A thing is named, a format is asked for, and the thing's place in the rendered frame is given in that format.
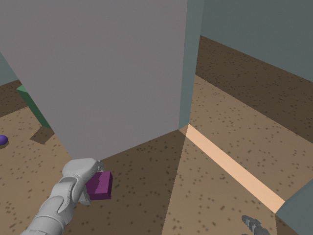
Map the right robot hand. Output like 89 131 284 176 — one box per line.
241 215 270 235

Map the left robot hand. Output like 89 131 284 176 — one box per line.
62 158 105 205

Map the left robot arm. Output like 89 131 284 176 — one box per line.
20 174 85 235

